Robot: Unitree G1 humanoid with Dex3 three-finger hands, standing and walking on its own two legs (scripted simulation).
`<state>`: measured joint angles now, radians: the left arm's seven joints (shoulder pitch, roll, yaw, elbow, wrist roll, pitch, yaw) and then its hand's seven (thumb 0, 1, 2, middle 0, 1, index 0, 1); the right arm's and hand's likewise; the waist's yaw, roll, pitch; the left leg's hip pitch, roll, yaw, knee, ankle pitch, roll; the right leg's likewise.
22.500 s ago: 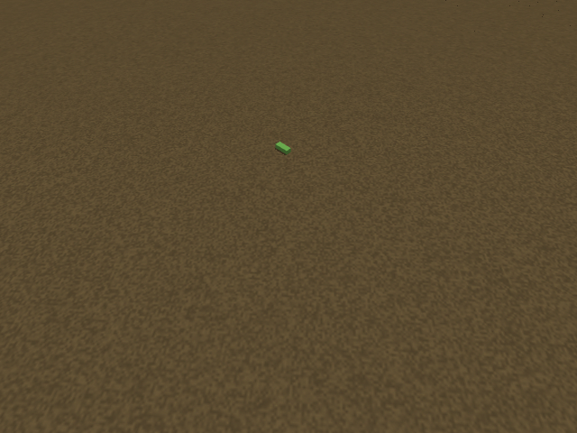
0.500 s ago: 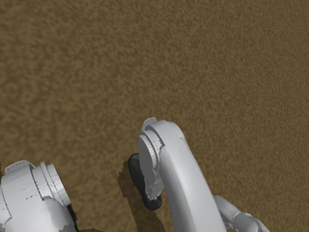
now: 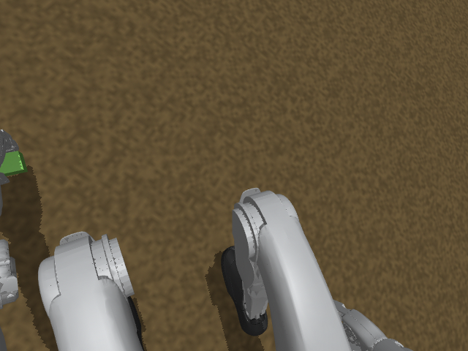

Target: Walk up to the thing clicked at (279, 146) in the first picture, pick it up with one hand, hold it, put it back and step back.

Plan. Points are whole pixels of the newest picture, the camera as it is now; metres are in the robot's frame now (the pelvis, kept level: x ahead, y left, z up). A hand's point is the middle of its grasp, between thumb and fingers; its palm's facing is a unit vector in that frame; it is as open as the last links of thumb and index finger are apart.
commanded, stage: settle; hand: left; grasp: from above
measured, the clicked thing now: out of the picture +0.45 +0.34 -0.24
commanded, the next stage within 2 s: lift in 0.38 s
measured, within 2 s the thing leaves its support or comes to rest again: neither
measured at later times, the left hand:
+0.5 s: hand out of the picture +0.43 +0.32 -0.12, palm faces -0.44 -0.09 -0.89, open 6.4 cm
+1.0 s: hand out of the picture +0.38 +0.33 -0.02, palm faces -0.44 -0.10 -0.89, open 6.5 cm
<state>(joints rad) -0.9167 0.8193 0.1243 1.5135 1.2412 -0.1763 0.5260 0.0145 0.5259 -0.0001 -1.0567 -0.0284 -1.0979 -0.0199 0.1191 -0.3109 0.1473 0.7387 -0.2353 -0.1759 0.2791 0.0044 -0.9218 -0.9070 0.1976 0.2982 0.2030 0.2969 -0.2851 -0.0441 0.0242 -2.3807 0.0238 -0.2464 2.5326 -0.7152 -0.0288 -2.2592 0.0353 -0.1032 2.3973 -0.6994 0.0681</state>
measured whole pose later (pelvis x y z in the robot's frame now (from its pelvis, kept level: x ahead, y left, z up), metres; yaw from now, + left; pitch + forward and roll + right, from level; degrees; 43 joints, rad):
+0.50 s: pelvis -0.01 -0.01 +0.02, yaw +4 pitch +32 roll -8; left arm -0.97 0.73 0.05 1.42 1.24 -0.20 0.34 0.01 0.52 0.01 -1.06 -0.03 -1.09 -0.03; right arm 0.15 -0.30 0.08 0.72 -0.14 -0.06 0.17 0.01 -0.92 -0.91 0.20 0.30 0.20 0.30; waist -0.23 0.00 -0.04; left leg -2.33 0.02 -0.18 2.41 -0.65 -0.03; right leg -2.23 0.01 -0.06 2.33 -0.66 0.05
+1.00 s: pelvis -0.02 +0.00 +0.09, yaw +7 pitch +34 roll -7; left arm -0.75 0.63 0.00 1.03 1.11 -0.14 0.13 0.00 0.51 0.06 -1.02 -0.10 -1.05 -0.09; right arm 0.18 -0.27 -0.01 0.68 -0.05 0.03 0.10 0.01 -0.92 -0.91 0.20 0.30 0.20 0.30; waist -0.13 0.05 -0.15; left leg -2.16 0.02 -0.12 2.19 -0.64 0.00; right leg -2.07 -0.01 -0.03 2.13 -0.66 0.06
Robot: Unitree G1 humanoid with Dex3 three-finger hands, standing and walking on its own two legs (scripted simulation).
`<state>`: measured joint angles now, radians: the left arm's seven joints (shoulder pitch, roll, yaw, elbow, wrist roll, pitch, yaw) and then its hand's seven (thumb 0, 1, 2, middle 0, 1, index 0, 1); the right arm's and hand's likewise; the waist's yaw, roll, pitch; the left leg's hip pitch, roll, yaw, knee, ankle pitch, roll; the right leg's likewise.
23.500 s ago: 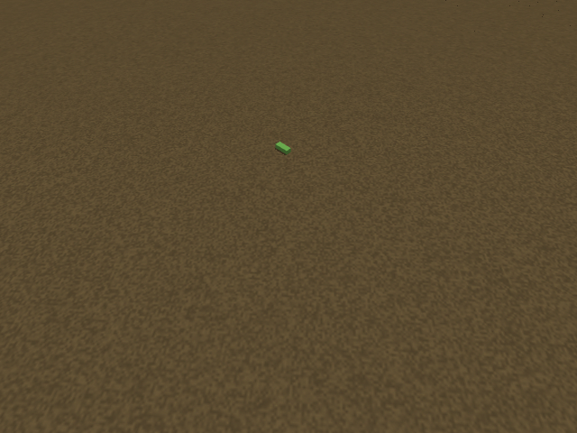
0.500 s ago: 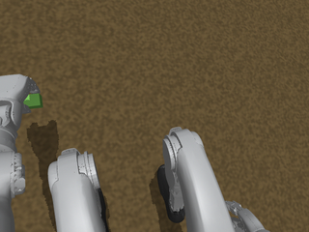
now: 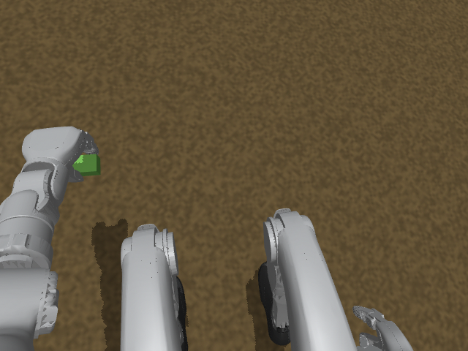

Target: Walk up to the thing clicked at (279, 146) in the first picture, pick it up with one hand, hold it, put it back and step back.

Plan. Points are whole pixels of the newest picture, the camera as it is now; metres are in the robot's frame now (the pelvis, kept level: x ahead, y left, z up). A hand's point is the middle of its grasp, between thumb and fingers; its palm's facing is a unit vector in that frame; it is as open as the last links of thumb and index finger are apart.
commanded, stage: lift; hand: left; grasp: from above
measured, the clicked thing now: (73, 166) +0.46 +0.30 -0.15
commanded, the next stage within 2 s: hold in 1.18 s
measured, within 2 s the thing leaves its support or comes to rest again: neither
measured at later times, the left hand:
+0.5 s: hand out of the picture +0.36 +0.27 +0.09, palm faces -0.42 -0.08 -0.90, open 6.5 cm
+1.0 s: hand out of the picture +0.37 +0.25 +0.23, palm faces -0.42 -0.09 -0.90, open 6.5 cm
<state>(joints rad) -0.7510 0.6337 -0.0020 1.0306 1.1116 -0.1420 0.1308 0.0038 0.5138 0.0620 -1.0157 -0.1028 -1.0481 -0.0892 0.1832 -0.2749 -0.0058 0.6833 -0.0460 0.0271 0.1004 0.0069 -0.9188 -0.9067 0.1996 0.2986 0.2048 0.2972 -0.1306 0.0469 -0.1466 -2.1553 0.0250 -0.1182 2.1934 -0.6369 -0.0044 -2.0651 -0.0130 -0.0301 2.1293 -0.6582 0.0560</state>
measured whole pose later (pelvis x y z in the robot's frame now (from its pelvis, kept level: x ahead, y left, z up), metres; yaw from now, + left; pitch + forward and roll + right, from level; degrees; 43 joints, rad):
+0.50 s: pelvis +0.01 +0.00 +0.16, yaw +3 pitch +25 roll -4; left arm -0.40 0.53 -0.10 0.63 1.00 -0.03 0.04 0.00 0.52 0.03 -1.03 -0.07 -1.07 -0.06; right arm 0.14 -0.24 -0.02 0.67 0.03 0.04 -0.02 0.01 -0.91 -0.90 0.20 0.30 0.21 0.30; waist -0.06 0.05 -0.17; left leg -1.54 0.04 -0.06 1.66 -0.57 0.00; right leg -1.48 -0.02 -0.02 1.62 -0.57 0.05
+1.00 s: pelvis +0.05 +0.00 +0.30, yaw +4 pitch +14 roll -2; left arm -0.35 0.42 -0.17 0.79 1.02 0.00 0.12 0.00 0.51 0.04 -1.05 -0.06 -1.07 -0.05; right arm 0.24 -0.24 -0.03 0.73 0.04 -0.01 -0.06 0.01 -0.91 -0.91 0.20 0.30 0.20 0.30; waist -0.05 0.03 -0.12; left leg -0.88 0.05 0.00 1.07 -0.44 -0.01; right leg -0.84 -0.02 0.00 1.03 -0.43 0.04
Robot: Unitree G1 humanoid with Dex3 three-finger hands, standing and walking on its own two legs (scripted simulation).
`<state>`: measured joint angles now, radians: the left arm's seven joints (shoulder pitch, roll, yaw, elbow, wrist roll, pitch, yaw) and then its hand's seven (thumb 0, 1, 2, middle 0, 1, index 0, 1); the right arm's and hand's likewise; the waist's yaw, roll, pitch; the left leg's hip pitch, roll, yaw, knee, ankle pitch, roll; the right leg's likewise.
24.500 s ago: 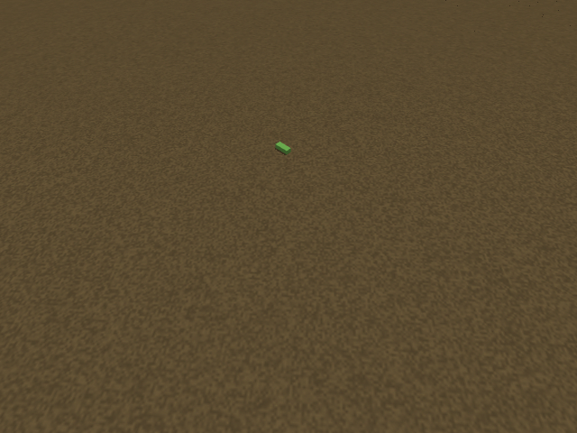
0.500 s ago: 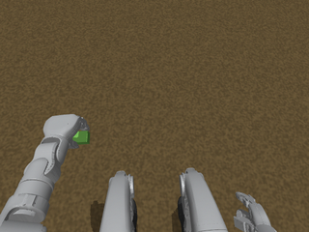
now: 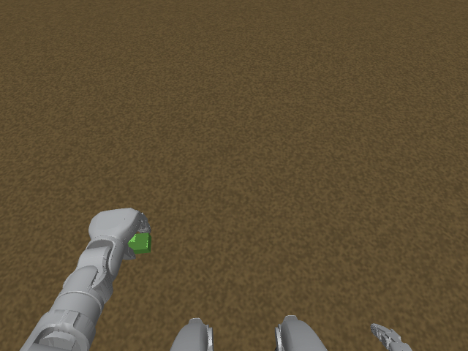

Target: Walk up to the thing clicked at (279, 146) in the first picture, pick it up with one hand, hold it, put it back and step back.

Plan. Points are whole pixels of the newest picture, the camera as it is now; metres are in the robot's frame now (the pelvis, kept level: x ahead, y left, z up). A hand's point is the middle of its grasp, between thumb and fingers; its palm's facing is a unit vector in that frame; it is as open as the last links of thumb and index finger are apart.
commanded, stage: lift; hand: left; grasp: from above
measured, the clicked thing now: (128, 244) +0.35 +0.24 -0.11
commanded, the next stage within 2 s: hold in 0.18 s
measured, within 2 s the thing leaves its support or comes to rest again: neither
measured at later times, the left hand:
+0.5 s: hand (117, 226) +0.34 +0.23 -0.01, palm faces -0.44 -0.04 -0.90, open 6.5 cm
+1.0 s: hand (113, 219) +0.34 +0.22 +0.02, palm faces -0.44 -0.03 -0.90, open 6.5 cm
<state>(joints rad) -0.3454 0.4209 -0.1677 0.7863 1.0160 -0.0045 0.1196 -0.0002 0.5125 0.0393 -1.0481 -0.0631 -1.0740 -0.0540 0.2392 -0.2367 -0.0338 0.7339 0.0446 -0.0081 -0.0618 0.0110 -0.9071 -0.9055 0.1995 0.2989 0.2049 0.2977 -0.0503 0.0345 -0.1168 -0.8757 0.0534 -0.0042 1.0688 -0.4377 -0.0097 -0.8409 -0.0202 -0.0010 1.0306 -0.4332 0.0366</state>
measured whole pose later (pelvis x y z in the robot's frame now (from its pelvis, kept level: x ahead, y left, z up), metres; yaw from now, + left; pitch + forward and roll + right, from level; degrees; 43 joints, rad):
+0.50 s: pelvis +0.03 +0.00 +0.05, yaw +0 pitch +8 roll +0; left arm -0.32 0.41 -0.19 0.77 1.01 -0.03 0.07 0.00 0.49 0.07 -1.06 -0.06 -1.08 -0.05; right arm 0.23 -0.24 -0.05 0.73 0.05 0.02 -0.06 0.01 -0.91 -0.90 0.20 0.30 0.20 0.30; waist -0.02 0.03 -0.07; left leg -0.54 0.04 0.03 0.74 -0.34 -0.01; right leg -0.53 -0.03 0.02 0.73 -0.34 0.04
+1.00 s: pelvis +0.03 +0.00 +0.06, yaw -1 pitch +5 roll +0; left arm -0.28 0.42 -0.20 0.66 1.01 -0.03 -0.02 -0.01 0.51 0.05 -1.06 -0.05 -1.08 -0.04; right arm 0.21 -0.24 -0.04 0.69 0.07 0.06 -0.06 0.01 -0.90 -0.90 0.20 0.30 0.20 0.30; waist 0.00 0.04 -0.04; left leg -0.41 0.04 0.05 0.62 -0.30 -0.01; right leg -0.40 -0.03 0.03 0.62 -0.30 0.03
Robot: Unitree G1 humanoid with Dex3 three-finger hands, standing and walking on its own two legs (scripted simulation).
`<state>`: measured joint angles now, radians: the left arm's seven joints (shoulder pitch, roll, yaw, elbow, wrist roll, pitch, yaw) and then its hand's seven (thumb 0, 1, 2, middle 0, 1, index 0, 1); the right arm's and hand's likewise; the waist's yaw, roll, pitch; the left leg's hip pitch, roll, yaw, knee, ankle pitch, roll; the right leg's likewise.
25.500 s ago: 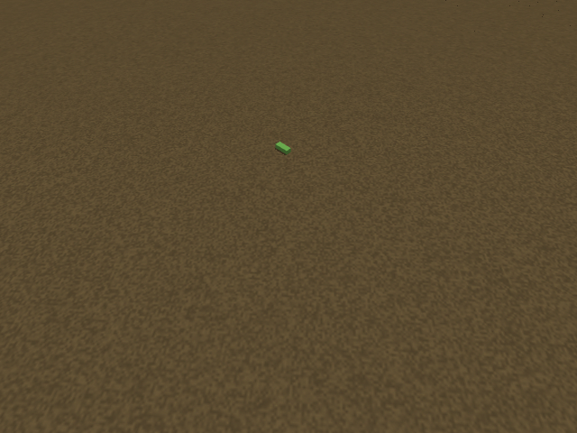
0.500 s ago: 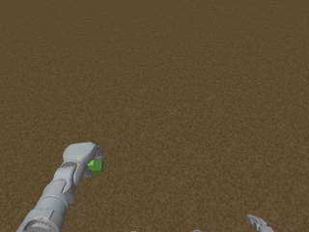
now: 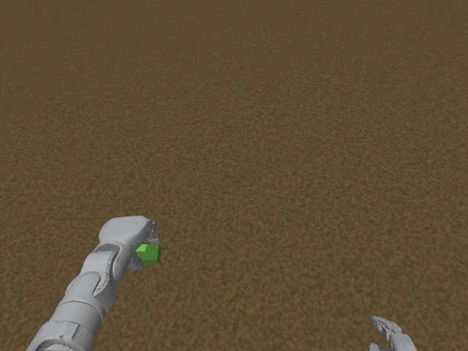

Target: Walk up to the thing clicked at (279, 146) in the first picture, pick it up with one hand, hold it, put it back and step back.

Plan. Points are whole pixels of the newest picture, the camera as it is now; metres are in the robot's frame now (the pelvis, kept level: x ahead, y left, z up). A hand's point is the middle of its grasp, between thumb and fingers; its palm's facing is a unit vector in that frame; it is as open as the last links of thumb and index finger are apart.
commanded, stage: hold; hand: left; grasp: from above
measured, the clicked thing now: (138, 254) +0.32 +0.24 -0.08
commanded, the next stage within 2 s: crouch in 1.18 s
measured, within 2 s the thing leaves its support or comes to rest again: neither
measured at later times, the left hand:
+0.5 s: hand (134, 258) +0.29 +0.22 -0.02, palm faces -0.43 -0.04 -0.90, open 6.4 cm
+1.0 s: hand (134, 260) +0.29 +0.22 -0.02, palm faces -0.43 -0.04 -0.90, open 6.4 cm
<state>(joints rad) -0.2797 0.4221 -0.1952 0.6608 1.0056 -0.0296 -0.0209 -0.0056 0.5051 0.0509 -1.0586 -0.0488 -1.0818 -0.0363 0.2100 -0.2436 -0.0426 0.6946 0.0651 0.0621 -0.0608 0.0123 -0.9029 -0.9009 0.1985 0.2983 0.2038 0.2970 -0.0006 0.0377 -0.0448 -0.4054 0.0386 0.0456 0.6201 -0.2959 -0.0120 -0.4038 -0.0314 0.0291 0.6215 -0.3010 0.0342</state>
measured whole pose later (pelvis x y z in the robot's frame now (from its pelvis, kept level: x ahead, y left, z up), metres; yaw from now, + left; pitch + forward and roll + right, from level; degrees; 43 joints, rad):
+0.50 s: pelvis -0.01 -0.01 +0.01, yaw +0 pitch +2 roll +1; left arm -0.25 0.42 -0.20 0.60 0.99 -0.03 -0.05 -0.01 0.52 0.00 -1.07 -0.02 -1.10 -0.01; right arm 0.18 -0.25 -0.03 0.68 0.07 0.08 -0.07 0.01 -0.91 -0.90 0.20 0.30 0.20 0.30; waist 0.01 0.05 -0.02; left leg -0.33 0.04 0.05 0.54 -0.25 -0.02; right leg -0.34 -0.03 0.03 0.56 -0.26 0.03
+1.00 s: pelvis -0.01 -0.01 +0.01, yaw +0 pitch +1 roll +1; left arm -0.24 0.42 -0.21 0.59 1.00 -0.03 -0.05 -0.01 0.52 0.00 -1.07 -0.03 -1.10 -0.01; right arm 0.17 -0.24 -0.03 0.68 0.08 0.08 -0.08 0.01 -0.91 -0.91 0.20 0.30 0.20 0.30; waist 0.02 0.05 0.00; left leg -0.30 0.04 0.05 0.50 -0.23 -0.02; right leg -0.31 -0.03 0.03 0.53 -0.24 0.03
